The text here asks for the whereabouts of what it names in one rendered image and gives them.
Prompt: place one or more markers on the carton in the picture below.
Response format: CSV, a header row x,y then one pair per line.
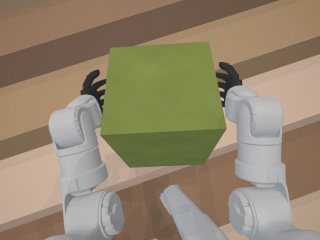
x,y
162,104

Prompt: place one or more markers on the right robot forearm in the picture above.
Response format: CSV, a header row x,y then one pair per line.
x,y
259,134

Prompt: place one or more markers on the robot right upper arm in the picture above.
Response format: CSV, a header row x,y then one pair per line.
x,y
263,213

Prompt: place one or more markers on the robot right hand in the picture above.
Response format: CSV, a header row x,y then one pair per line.
x,y
231,79

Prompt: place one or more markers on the robot right thigh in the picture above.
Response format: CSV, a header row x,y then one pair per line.
x,y
190,221

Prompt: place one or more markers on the robot left hand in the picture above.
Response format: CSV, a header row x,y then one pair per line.
x,y
89,89

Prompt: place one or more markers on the left robot forearm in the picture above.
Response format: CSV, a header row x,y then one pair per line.
x,y
73,134

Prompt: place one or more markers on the robot left upper arm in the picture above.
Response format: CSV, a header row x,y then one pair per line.
x,y
92,216

